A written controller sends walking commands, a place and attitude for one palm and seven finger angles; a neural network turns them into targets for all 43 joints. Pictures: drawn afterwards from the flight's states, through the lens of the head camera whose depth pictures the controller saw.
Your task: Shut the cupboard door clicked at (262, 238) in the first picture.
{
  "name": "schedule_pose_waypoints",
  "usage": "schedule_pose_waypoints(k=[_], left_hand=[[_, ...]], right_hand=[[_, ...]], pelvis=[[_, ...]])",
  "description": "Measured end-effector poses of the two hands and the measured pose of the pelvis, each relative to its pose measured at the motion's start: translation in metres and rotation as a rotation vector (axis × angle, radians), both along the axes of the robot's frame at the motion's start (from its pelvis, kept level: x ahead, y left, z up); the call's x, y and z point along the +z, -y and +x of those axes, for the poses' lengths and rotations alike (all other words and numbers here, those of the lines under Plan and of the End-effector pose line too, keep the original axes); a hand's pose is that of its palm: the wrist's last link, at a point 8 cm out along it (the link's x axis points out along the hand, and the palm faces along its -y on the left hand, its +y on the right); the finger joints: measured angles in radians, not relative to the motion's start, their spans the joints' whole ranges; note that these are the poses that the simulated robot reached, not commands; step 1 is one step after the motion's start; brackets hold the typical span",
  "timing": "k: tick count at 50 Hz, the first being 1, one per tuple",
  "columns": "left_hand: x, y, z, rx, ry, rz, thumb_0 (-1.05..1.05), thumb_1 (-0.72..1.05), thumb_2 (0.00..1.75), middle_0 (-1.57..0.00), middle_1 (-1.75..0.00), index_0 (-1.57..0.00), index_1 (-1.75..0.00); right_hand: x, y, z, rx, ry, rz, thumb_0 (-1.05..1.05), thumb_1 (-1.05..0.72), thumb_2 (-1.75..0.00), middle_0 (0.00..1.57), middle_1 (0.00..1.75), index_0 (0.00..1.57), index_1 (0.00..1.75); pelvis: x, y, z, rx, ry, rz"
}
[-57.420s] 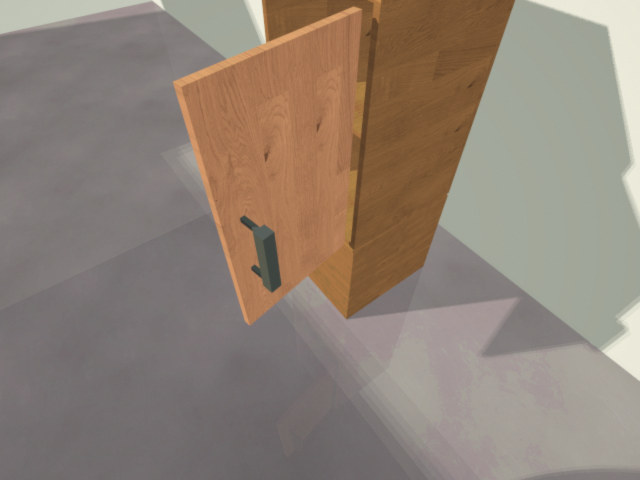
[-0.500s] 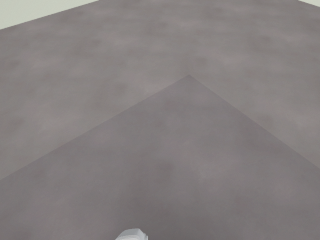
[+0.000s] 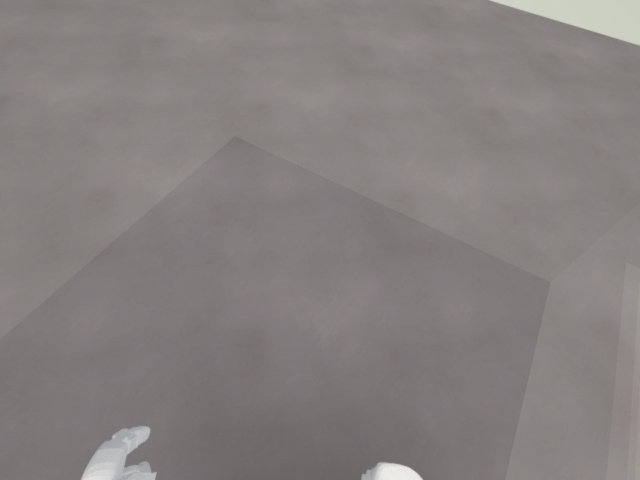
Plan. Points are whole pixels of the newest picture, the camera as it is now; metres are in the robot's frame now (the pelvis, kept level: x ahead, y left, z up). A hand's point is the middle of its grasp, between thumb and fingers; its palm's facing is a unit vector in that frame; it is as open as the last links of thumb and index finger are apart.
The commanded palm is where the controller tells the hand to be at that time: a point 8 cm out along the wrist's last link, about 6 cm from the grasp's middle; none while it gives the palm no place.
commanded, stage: turn to face it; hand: left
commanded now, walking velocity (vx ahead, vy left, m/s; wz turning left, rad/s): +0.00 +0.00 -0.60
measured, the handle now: out of the picture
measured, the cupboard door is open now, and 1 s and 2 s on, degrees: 24 24 24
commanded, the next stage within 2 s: none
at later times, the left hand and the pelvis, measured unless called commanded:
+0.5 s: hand (195, 479) +0.14 +0.18 -0.20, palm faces -0.26 -0.95 -0.18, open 7.4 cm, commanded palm none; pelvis +0.02 +0.01 -0.02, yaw -18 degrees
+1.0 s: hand (271, 404) +0.24 +0.08 -0.16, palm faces -0.57 -0.77 -0.27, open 7.4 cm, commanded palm none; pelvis +0.01 -0.02 -0.02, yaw -36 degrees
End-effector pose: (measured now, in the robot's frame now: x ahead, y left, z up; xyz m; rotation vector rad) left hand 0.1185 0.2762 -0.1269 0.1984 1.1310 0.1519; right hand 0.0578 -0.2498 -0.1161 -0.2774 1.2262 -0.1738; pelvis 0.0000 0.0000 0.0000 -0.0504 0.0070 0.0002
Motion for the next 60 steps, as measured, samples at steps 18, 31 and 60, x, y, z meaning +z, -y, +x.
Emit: schedule_pose_waypoints(k=[18, 31, 60], left_hand=[[-0.014, 0.076, 0.020, -0.234, -0.092, -0.010, 0.01, 0.90, 0.90, -0.20, -0.30, -0.20, -0.30], [-0.031, 0.037, 0.059, -0.324, -0.160, -0.030, 0.01, 0.91, 0.90, -0.20, -0.29, -0.20, -0.30], [-0.013, 0.162, 0.134, -0.747, -0.078, 0.010, 0.01, 0.90, 0.90, -0.20, -0.30, -0.20, -0.30]], right_hand=[[-0.018, 0.050, -0.037, -0.257, 0.011, -0.002, 0.01, -0.91, -0.90, 0.20, 0.30, 0.20, 0.30], [0.007, 0.001, -0.037, -0.330, 0.081, -0.047, 0.00, -0.90, -0.90, 0.20, 0.30, 0.20, 0.30], [-0.011, 0.017, -0.150, -0.770, 0.051, -0.012, 0.01, -0.91, -0.90, 0.20, 0.30, 0.20, 0.30]], pelvis=[[-0.011, 0.017, 0.007, -0.219, -0.005, 0.038], [-0.007, -0.015, 0.026, -0.388, 0.002, 0.002], [-0.009, 0.014, 0.027, -0.745, 0.008, 0.046]])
